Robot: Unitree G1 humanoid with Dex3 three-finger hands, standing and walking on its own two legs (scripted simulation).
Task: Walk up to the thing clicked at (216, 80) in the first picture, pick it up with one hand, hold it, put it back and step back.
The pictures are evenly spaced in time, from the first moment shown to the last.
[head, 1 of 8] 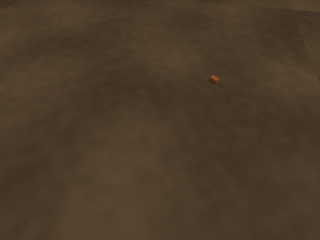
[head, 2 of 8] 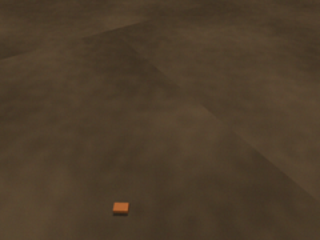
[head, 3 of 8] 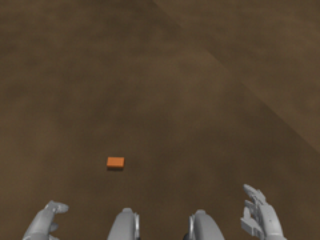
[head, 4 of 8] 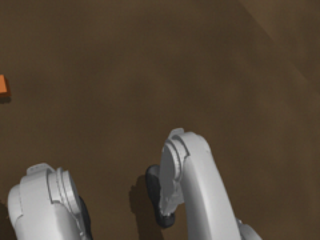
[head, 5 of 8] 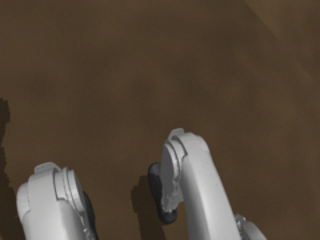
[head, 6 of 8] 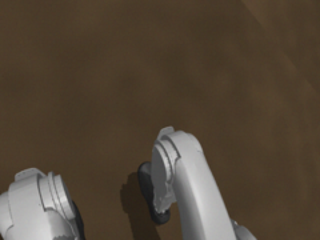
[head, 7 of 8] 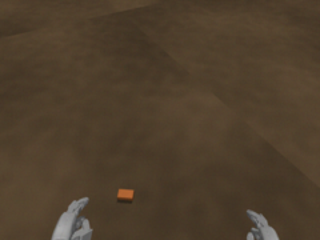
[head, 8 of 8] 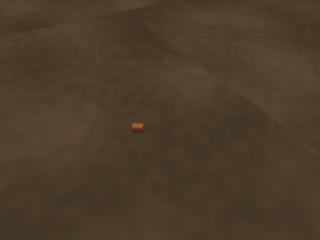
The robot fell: no
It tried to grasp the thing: yes
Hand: left
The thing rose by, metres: 0.69
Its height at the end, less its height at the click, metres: +0.00
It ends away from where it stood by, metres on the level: 0.02
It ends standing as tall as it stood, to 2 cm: yes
